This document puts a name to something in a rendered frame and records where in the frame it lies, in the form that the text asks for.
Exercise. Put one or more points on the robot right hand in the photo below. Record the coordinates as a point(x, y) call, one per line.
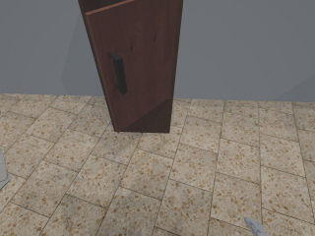
point(256, 227)

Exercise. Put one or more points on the cupboard door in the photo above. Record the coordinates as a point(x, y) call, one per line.
point(143, 33)

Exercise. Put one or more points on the robot left hand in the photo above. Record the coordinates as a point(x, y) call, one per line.
point(4, 176)

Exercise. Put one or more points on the handle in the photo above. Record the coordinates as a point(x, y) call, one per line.
point(119, 73)

